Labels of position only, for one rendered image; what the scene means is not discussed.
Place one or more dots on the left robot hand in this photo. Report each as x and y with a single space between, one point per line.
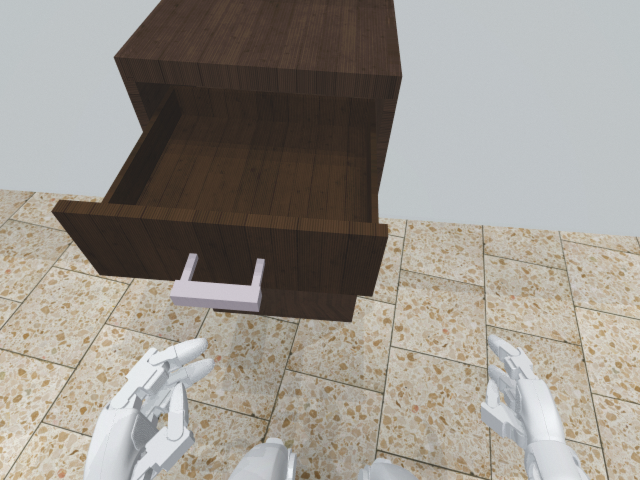
126 427

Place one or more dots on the left robot thigh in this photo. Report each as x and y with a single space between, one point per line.
266 461

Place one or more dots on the cabinet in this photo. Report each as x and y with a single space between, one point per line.
341 48

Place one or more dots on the robot right forearm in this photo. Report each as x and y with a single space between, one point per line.
552 460

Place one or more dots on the handle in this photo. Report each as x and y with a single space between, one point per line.
217 295

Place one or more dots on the drawer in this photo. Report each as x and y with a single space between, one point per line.
236 175

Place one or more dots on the right robot hand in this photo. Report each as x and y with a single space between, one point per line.
528 399

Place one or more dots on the right robot shin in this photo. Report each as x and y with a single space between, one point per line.
382 460

